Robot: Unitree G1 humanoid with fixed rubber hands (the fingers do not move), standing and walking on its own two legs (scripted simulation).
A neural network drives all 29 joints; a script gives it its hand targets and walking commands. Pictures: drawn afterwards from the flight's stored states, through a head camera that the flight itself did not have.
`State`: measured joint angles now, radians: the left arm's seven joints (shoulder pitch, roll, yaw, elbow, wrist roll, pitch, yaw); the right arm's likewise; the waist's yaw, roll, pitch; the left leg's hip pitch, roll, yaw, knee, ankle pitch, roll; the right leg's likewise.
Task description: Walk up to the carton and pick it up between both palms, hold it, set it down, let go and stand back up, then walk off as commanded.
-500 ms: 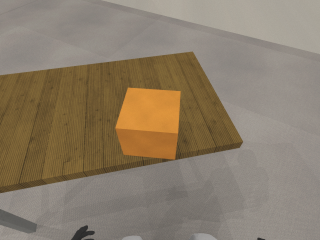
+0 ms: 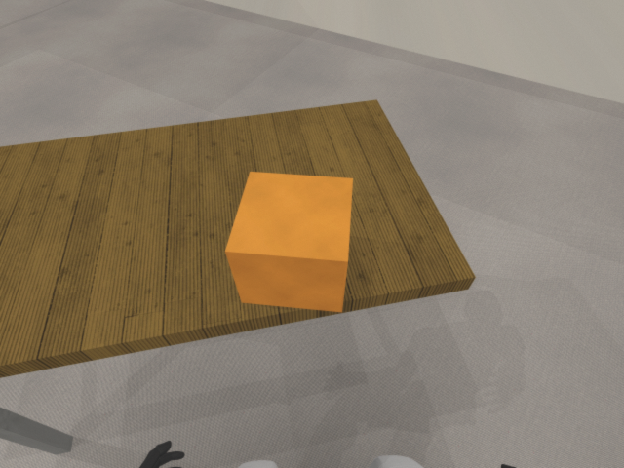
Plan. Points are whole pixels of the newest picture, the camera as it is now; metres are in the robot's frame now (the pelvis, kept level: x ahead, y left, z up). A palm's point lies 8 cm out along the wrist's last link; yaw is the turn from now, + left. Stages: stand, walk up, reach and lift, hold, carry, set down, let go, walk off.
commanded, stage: stand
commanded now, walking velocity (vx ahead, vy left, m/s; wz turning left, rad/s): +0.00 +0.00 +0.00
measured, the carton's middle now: (296, 241) +0.44 +0.04 -0.02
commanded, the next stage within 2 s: walk up in 0.64 s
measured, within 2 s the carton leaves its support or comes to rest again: neither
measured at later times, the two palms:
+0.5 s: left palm out of the picture +0.10 +0.25 -0.12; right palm out of the picture +0.06 -0.26 -0.13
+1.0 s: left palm out of the picture +0.09 +0.28 -0.11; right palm out of the picture +0.06 -0.27 -0.13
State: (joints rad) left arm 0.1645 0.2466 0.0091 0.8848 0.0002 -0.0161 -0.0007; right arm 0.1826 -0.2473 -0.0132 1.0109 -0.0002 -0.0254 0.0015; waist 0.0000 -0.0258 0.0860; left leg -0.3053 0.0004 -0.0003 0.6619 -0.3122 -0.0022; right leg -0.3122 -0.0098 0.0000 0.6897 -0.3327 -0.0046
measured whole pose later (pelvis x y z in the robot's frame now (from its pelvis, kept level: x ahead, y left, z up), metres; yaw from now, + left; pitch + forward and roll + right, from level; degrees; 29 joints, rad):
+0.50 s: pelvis +0.00 +0.00 +0.00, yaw +0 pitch -3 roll +1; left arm 0.18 0.25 0.01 0.89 0.00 -0.02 0.00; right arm 0.18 -0.25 -0.02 1.01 0.00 -0.03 0.00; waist 0.00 -0.03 0.08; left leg -0.30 0.00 0.00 0.66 -0.31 0.00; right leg -0.31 -0.01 0.00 0.69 -0.33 -0.01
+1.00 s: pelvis +0.00 +0.02 +0.00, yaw +0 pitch -3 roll +0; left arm 0.19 0.25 0.01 0.89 0.00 -0.04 0.02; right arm 0.18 -0.31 -0.07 1.01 0.00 0.02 0.01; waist 0.00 0.03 0.08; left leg -0.32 0.00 0.00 0.79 -0.43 0.00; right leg -0.31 -0.01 0.00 0.69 -0.34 -0.01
